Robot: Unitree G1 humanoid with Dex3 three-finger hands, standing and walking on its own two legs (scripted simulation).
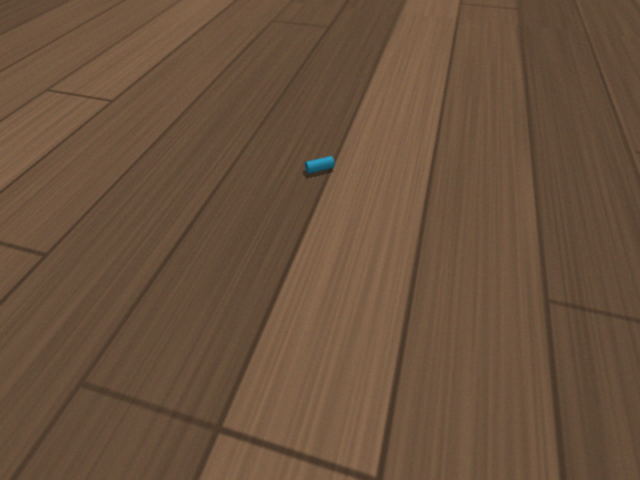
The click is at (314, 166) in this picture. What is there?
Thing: lying can
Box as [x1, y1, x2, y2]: [305, 156, 334, 173]
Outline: 332,157 328,156 305,162 307,172 309,173 333,167 334,164
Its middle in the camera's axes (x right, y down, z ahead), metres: +0.00 -0.38 +1.95
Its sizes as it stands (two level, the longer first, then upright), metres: 0.134 0.059 0.059
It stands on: the floor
